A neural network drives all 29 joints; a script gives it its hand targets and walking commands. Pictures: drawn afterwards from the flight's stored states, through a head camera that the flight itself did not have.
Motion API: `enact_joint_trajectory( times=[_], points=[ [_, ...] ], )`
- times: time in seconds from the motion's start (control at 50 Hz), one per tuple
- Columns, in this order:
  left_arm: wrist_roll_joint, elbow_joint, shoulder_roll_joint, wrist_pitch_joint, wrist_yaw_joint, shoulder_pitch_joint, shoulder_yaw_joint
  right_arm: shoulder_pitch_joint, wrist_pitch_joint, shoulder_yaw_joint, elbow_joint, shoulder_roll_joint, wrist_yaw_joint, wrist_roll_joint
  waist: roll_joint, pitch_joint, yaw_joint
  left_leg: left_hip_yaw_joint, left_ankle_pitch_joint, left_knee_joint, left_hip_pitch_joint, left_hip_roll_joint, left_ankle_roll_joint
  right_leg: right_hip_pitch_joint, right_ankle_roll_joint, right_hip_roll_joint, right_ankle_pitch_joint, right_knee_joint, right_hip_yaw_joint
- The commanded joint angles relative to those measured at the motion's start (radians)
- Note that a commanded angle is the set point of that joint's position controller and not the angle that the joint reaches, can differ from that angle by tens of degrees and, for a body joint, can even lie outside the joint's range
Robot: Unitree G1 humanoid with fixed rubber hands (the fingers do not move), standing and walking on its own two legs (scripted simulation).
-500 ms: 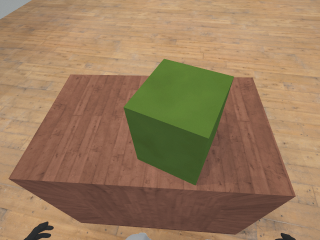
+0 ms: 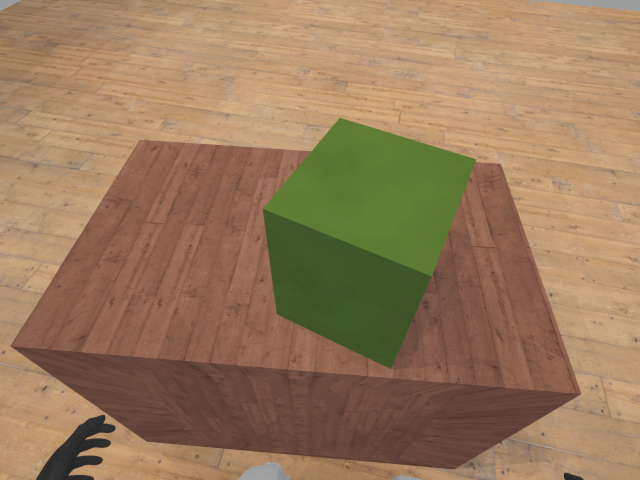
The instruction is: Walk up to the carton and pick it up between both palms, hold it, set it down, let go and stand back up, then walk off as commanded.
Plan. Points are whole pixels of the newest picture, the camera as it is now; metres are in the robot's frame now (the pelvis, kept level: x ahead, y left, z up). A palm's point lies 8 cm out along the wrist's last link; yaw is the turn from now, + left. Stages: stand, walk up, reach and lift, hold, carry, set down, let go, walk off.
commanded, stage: walk up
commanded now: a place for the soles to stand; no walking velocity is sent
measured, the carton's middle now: (365, 245) +0.43 -0.05 +0.02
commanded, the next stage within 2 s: reach and lift in 1.02 s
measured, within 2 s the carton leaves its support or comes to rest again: neither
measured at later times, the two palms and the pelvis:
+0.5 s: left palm out of the picture +0.10 +0.29 -0.07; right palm out of the picture +0.05 -0.36 -0.10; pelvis -0.03 -0.03 +0.00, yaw +0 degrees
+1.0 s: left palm out of the picture +0.12 +0.28 -0.07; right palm out of the picture +0.06 -0.36 -0.10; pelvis -0.02 -0.03 +0.00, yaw +1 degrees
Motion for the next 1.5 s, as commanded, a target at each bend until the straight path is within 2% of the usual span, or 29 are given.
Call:
enact_joint_trajectory(
  times=[0.0,0.04,0.08,0.12,0.16,0.2,0.26,0.3,0.36,0.38,0.42,0.46,0.48,0.54,0.58,0.66,0.7,0.86,0.88,0.98,1.0,1.02,1.08,1.22,1.24,1.3,1.34,1.4,1.48],
  points=[
    [-0.009,0.04,0.145,0.008,-0.007,0.034,0.066,-0.058,-0.022,-0.085,-0.043,-0.267,-0.028,-0.006,0.199,-0.089,0.03,-0.385,0.649,-0.289,0.093,0.242,0.183,-0.009,-0.045,0.025,-0.01,-0.016,0.105],
    [0.002,0.054,0.138,-0.006,-0.008,0.046,0.068,-0.106,-0.009,-0.074,-0.046,-0.231,-0.025,0.008,0.135,-0.106,0.066,-0.292,0.561,-0.225,0.001,0.199,0.133,0.126,-0.076,0.032,0.2,-0.236,0.096],
    [0.028,0.061,0.222,-0.029,-0.007,0.057,0.08,-0.065,-0.012,-0.06,-0.052,-0.181,-0.019,0.019,0.052,-0.204,0.043,-0.125,0.309,-0.081,-0.101,0.076,0.037,0.256,-0.142,-0.14,0.37,-0.317,0.266],
    [0.026,0.038,0.231,-0.026,-0.022,-0.067,0.071,-0.029,-0.002,-0.071,-0.015,-0.192,-0.014,0.023,-0.062,-0.121,-0.012,0.047,-0.092,-0.003,0.078,-0.006,0.014,-0.008,-0.221,-0.245,0.141,-0.412,0.311],
    [0.029,0.035,0.216,-0.019,-0.027,-0.132,0.06,0.041,-0.005,-0.08,0.012,-0.207,-0.002,0.008,-0.061,-0.091,-0.04,0.053,-0.071,-0.049,0.132,0.002,0.027,-0.077,-0.191,-0.208,0.115,-0.37,0.213],
    [0.024,0.042,0.202,-0.017,-0.026,-0.104,0.057,0.036,-0.009,-0.09,0.013,-0.225,0.001,0.006,-0.07,-0.065,-0.023,-0.034,-0.057,-0.147,0.106,0.035,0.046,-0.103,-0.141,-0.141,-0.011,-0.335,0.173],
    [0.01,0.065,0.169,0.004,-0.03,-0.038,0.06,-0.043,-0.013,-0.093,0.004,-0.272,0.001,-0.013,0.1,-0.053,0.031,-0.371,-0.227,-0.401,-0.071,0.165,0.111,0.017,-0.073,0.02,-0.092,-0.129,0.109],
    [0.009,0.084,0.17,-0.001,-0.033,-0.001,0.064,-0.095,-0.011,-0.089,0.007,-0.273,-0.008,-0.014,0.023,-0.023,0.048,-0.375,-0.329,-0.424,-0.157,0.166,0.102,0.083,-0.084,0.026,-0.072,-0.19,0.125],
    [0.032,0.088,0.209,-0.014,-0.036,-0.03,0.072,-0.084,-0.006,-0.08,0.018,-0.216,-0.002,-0.006,-0.04,-0.02,0.031,-0.129,-0.202,-0.274,-0.175,0.05,0.019,0.094,-0.132,-0.092,-0.188,-0.406,0.238],
    [0.028,0.086,0.214,-0.017,-0.034,-0.028,0.076,-0.064,-0.007,-0.078,0.016,-0.204,0.002,0.002,-0.093,-0.05,0.02,-0.082,-0.126,-0.186,-0.103,0.023,0.017,0.059,-0.145,-0.127,-0.182,-0.445,0.263],
    [0.03,0.062,0.214,-0.017,-0.03,-0.104,0.068,-0.006,-0.007,-0.08,0.041,-0.201,0.009,-0.003,-0.104,-0.042,-0.012,0.026,-0.04,-0.094,0.033,-0.006,0.014,-0.043,-0.16,-0.175,-0.079,-0.443,0.26],
    [0.025,0.057,0.192,-0.019,-0.028,-0.11,0.058,0.011,-0.017,-0.08,0.042,-0.212,0.005,-0.003,-0.092,-0.077,-0.017,-0.017,0.114,-0.149,0.089,0.028,0.026,-0.02,-0.138,-0.141,0.138,-0.327,0.195],
    [0.021,0.065,0.186,-0.017,-0.026,-0.096,0.058,0.004,-0.018,-0.078,0.031,-0.217,0.004,-0.002,-0.03,-0.121,-0.003,-0.079,0.198,-0.18,0.088,0.051,0.037,0.027,-0.115,-0.096,0.181,-0.261,0.135],
    [0.001,0.072,0.168,-0.003,-0.024,-0.055,0.065,-0.061,-0.019,-0.072,0.028,-0.231,-0.003,0.002,0.021,-0.14,0.043,-0.276,0.164,-0.293,-0.039,0.138,0.089,0.143,-0.08,-0.008,0.134,-0.185,0.119],
    [0.006,0.086,0.171,-0.008,-0.021,-0.039,0.063,-0.09,-0.018,-0.066,0.033,-0.234,-0.005,0.007,0.001,-0.134,0.051,-0.217,0.207,-0.249,-0.084,0.111,0.07,0.181,-0.104,-0.038,0.176,-0.243,0.15],
    [0.02,0.071,0.194,-0.013,-0.023,-0.088,0.064,-0.037,-0.009,-0.063,0.037,-0.193,-0.005,0.021,-0.085,-0.153,0.011,-0.047,0.277,-0.122,0.017,0.048,0.029,0.133,-0.136,-0.132,0.227,-0.342,0.172],
    [0.019,0.059,0.212,-0.012,-0.02,-0.102,0.067,-0.021,-0.007,-0.064,0.044,-0.21,-0.005,0.018,-0.049,-0.163,0.009,-0.026,0.296,-0.114,0.077,0.042,0.029,0.092,-0.134,-0.136,0.257,-0.313,0.167],
    [0.015,0.053,0.182,-0.003,-0.025,-0.102,0.068,-0.051,-0.007,-0.068,0.037,-0.217,0.001,0.009,-0.061,-0.14,0.021,-0.119,0.162,-0.208,-0.009,0.07,0.055,0.109,-0.116,-0.081,0.119,-0.289,0.151],
    [0.017,0.068,0.171,-0.002,-0.026,-0.08,0.061,-0.067,-0.008,-0.068,0.029,-0.218,0.004,0.003,0.017,-0.12,0.024,-0.126,0.113,-0.226,-0.014,0.077,0.062,0.092,-0.11,-0.068,0.079,-0.285,0.134],
    [0.015,0.079,0.17,-0.002,-0.026,-0.058,0.065,-0.066,-0.012,-0.066,0.026,-0.216,0.003,0.001,0.022,-0.122,0.03,-0.174,0.075,-0.257,-0.075,0.083,0.065,0.145,-0.113,-0.056,0.076,-0.286,0.146],
    [0.017,0.074,0.18,-0.004,-0.025,-0.071,0.067,-0.052,-0.012,-0.064,0.034,-0.204,0.004,0.008,-0.027,-0.106,0.029,-0.142,0.092,-0.236,-0.076,0.077,0.053,0.132,-0.113,-0.071,0.046,-0.312,0.153],
    [0.08,-0.089,0.129,0.232,-0.008,-0.313,0.105,-0.376,-0.198,-0.182,0.149,-0.044,0.051,-0.114,-0.037,-0.107,0.012,0.105,-0.036,-0.156,0.013,0.046,-0.049,-0.01,-0.074,0.043,0.106,-0.277,0.032],
    [0.092,-0.258,0.133,0.373,0.004,-0.254,0.114,-0.284,-0.235,-0.232,0.098,-0.12,0.073,-0.109,-0.075,-0.115,-0.018,0.102,-0.02,-0.116,0.076,0.043,-0.024,0.0,-0.055,0.068,0.15,-0.24,0.042],
    [0.117,-0.395,0.145,0.373,-0.049,-0.157,0.184,-0.128,-0.23,-0.174,0.046,-0.019,0.014,-0.011,-0.053,-0.147,-0.006,0.124,0.199,-0.199,0.238,0.004,-0.034,0.178,-0.011,0.067,0.443,-0.329,0.071],
    [0.123,-0.397,0.149,0.373,-0.054,-0.144,0.192,-0.116,-0.225,-0.147,0.037,0.001,0.008,0.012,-0.025,-0.128,0.028,0.132,0.207,-0.231,0.237,-0.005,-0.028,0.219,-0.003,0.067,0.439,-0.35,0.069],
    [0.118,-0.395,0.139,0.365,-0.074,-0.128,0.182,-0.111,-0.215,-0.137,0.006,0.03,-0.017,0.015,0.004,-0.11,0.017,0.142,0.231,-0.274,0.256,-0.006,-0.034,0.263,0.005,0.081,0.457,-0.387,0.057],
    [0.129,-0.392,0.156,0.357,-0.073,-0.13,0.197,-0.104,-0.209,-0.124,-0.021,0.044,-0.022,0.02,0.017,-0.077,0.059,0.141,0.215,-0.298,0.251,-0.014,-0.029,0.262,0.009,0.077,0.393,-0.398,0.053],
    [0.093,-0.41,0.127,0.355,-0.081,-0.143,0.163,-0.119,-0.196,-0.12,-0.044,0.088,-0.034,0.006,0.016,-0.016,0.025,0.145,0.179,-0.337,0.252,-0.009,-0.034,0.264,0.003,0.079,0.357,-0.43,0.052],
    [0.065,-0.427,0.121,0.327,-0.086,-0.129,0.152,-0.093,-0.186,-0.102,-0.154,0.148,-0.052,0.004,0.005,-0.022,0.03,0.144,0.168,-0.357,0.268,-0.007,-0.022,0.271,0.009,0.08,0.363,-0.454,0.051]
  ],
)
